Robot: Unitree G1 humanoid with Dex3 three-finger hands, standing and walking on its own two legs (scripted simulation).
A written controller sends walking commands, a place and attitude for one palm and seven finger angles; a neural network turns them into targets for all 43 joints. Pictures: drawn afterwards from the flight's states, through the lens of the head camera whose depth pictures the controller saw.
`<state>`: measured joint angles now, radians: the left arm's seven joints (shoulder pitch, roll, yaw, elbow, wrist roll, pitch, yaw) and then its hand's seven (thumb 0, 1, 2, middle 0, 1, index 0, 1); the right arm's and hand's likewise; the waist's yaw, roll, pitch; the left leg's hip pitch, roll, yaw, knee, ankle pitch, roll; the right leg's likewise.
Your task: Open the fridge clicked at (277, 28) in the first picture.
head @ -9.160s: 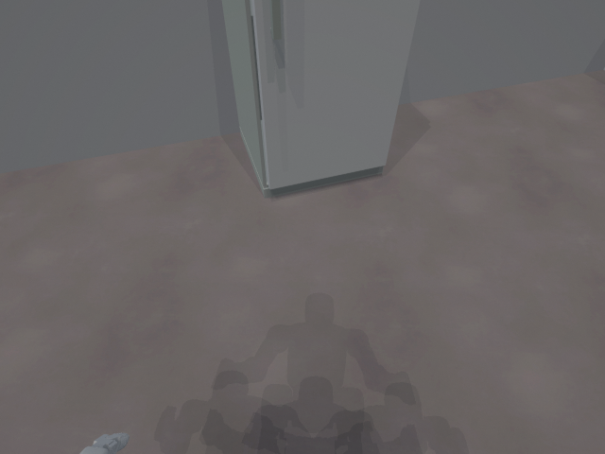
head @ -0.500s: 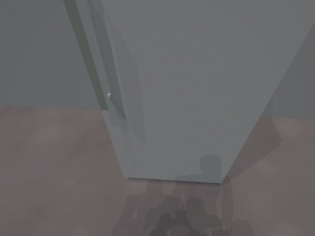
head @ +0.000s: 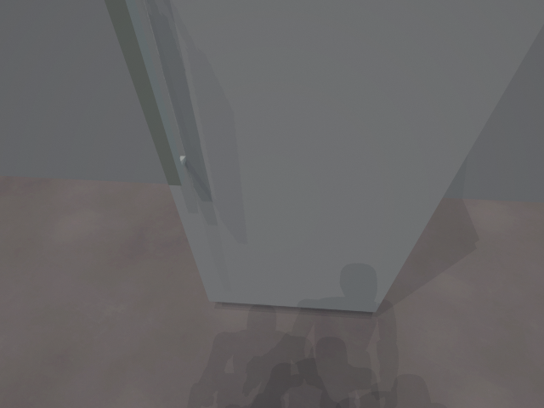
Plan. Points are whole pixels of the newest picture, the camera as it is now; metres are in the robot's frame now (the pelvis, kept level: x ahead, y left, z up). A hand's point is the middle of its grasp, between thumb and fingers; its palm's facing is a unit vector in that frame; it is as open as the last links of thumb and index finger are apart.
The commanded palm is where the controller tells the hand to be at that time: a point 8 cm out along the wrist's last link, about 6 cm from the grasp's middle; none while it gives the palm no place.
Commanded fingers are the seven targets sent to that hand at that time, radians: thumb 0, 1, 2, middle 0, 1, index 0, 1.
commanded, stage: look again from close up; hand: left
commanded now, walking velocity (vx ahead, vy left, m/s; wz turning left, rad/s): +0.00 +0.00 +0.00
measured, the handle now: (150, 72) +0.53 +0.22 +0.23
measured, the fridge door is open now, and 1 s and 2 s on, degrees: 0 0 0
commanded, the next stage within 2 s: shuffle to correct the standing spot in 0.08 s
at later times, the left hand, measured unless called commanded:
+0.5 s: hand out of the picture +0.01 +0.20 -0.19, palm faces +0.10 -0.98 -0.17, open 7.4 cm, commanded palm none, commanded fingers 0.00 0.90 0.90 -0.20 -0.30 -0.20 -0.30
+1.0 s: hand out of the picture +0.13 +0.22 -0.19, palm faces +0.08 -0.98 -0.20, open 7.3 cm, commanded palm none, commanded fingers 0.00 0.90 0.90 -0.20 -0.30 -0.20 -0.30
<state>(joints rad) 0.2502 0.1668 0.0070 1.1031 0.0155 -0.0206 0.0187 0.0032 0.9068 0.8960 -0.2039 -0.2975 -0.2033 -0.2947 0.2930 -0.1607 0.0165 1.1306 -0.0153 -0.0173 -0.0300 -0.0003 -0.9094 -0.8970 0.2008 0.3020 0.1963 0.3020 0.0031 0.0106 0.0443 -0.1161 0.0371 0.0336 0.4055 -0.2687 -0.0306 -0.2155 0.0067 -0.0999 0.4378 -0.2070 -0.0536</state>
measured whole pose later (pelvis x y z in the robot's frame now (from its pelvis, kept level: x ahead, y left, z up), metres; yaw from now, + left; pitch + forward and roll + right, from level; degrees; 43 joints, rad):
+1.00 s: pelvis +0.07 +0.05 -0.01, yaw +3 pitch -1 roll +1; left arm 0.15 0.16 0.04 1.01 0.02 0.00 0.05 0.00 0.92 0.90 -0.20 -0.30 -0.20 -0.29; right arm 0.26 -0.11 -0.03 1.08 0.00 0.01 -0.05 0.00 -0.92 -0.90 0.20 0.30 0.20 0.30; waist -0.01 -0.03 0.10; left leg -0.19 0.01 0.08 0.57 -0.35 0.00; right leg -0.32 -0.04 -0.09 0.62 -0.28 -0.03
